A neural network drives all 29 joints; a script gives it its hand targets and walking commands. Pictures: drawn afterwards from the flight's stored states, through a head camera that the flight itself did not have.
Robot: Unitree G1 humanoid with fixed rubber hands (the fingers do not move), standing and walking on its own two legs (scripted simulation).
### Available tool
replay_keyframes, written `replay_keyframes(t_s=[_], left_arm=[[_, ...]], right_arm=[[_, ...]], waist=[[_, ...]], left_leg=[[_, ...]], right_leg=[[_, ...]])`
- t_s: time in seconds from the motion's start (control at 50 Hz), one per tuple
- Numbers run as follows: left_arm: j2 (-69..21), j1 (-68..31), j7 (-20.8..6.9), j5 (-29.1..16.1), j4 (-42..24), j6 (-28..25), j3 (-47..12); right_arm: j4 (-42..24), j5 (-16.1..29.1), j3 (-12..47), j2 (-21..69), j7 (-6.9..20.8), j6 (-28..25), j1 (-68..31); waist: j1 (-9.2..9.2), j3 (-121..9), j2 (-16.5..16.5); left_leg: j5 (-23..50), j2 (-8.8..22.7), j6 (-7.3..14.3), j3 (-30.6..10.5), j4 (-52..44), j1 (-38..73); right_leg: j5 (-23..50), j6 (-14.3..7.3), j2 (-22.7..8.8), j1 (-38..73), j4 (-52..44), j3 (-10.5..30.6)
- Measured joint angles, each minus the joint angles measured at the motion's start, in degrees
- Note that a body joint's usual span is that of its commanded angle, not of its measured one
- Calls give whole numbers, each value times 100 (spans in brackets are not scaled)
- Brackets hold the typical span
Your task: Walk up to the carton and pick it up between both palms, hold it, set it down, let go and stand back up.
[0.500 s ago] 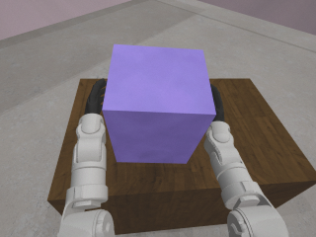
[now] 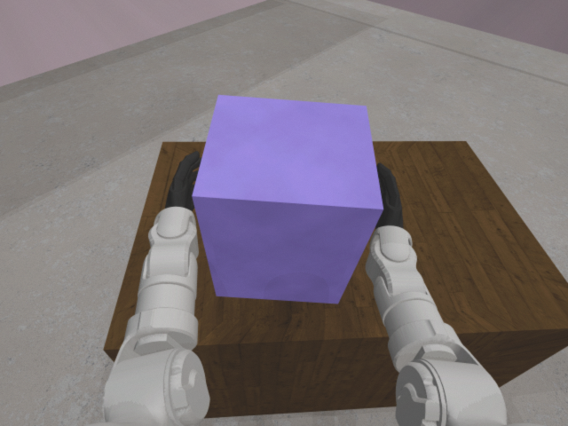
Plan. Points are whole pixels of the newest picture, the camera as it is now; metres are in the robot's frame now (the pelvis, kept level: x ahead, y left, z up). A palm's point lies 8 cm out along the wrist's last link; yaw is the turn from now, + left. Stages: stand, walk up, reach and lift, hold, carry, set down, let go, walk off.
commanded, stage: set down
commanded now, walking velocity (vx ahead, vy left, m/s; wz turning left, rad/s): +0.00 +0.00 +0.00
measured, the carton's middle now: (284, 210) +0.40 +0.03 +0.08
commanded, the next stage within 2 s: none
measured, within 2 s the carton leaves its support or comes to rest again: rests again in 1.76 s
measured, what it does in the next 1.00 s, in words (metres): stands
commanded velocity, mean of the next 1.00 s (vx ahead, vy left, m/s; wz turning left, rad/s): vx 0.00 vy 0.00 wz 0.00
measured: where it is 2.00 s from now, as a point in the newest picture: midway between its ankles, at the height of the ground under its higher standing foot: outside the picture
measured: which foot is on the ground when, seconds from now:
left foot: down 0.00-1.00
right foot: down 0.00-1.00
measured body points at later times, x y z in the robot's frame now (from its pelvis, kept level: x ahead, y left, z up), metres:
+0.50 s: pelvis +0.03 +0.00 +0.00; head +0.07 +0.03 +0.45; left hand +0.43 +0.18 +0.05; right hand +0.42 -0.12 +0.06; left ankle +0.02 +0.12 -0.75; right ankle -0.01 -0.12 -0.75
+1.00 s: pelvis +0.02 +0.00 +0.00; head +0.10 +0.03 +0.44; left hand +0.43 +0.18 +0.00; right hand +0.42 -0.12 +0.02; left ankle +0.02 +0.12 -0.75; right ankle -0.01 -0.12 -0.75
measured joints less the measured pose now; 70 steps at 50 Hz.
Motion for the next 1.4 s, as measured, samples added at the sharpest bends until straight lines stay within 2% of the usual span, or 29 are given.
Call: replay_keyframes(t_s=[0.12,0.26,0.4,0.56,0.82,0.98,1.2,1.4], left_arm=[[-47,-179,-91,272,448,-217,380],[-73,-115,-71,340,622,-546,444],[-34,-21,33,222,744,-985,309],[102,-11,56,119,1159,-1449,358],[350,-54,139,-166,1937,-2133,172],[404,-334,234,-169,2447,-2325,180],[573,-755,198,-14,3056,-2545,530],[601,-759,151,146,3127,-2637,657]], right_arm=[[259,-491,-595,159,139,-82,-163],[366,-730,-917,239,248,-338,-167],[403,-773,-874,198,258,-663,-134],[621,-845,-702,153,114,-889,-167],[1006,-981,-811,184,-16,-1367,-138],[1189,-1102,-1092,141,31,-1452,-247],[1248,-1706,-1750,287,94,-1361,-597],[1295,-1903,-1996,375,103,-1455,-607]], waist=[[3,81,-126],[67,193,-188],[129,43,-64],[121,-139,84],[74,-317,36],[143,-465,13],[138,-569,61],[79,-563,-54]], left_leg=[[10,-2,-2,38,-90,95],[-75,36,-23,114,-22,-37],[-183,78,-26,149,115,-414],[-237,75,-12,127,153,-694],[-176,92,-19,121,253,-1372],[-52,89,-14,119,212,-1709],[-50,65,4,102,278,-1958],[-172,49,8,96,410,-2183]], right_leg=[[-2,0,-4,60,-45,35],[-3,-10,27,-53,-82,110],[-2,-6,64,-365,-119,147],[-45,10,61,-621,-111,121],[26,-5,74,-1289,-32,105],[102,-18,71,-1660,5,100],[-1,-9,43,-1984,253,77],[-104,7,23,-2180,336,67]])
